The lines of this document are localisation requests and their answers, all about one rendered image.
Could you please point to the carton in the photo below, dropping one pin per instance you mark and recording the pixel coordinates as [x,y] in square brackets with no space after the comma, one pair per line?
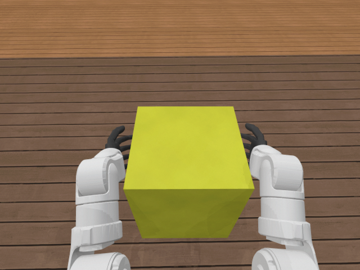
[187,174]

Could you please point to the robot left upper arm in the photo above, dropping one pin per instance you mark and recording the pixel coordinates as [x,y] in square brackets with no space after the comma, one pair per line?
[105,261]

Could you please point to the robot left forearm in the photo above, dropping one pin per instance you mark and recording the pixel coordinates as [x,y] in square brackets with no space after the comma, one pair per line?
[97,210]

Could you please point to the robot right hand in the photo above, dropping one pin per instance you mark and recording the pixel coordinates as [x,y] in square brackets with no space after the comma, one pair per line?
[255,141]

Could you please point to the robot right upper arm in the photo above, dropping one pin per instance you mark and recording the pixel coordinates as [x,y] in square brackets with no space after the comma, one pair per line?
[282,259]

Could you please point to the robot left hand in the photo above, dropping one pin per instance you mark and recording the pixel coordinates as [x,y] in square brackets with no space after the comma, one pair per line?
[114,142]

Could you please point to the robot right forearm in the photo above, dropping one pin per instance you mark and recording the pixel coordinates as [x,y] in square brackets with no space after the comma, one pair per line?
[282,207]

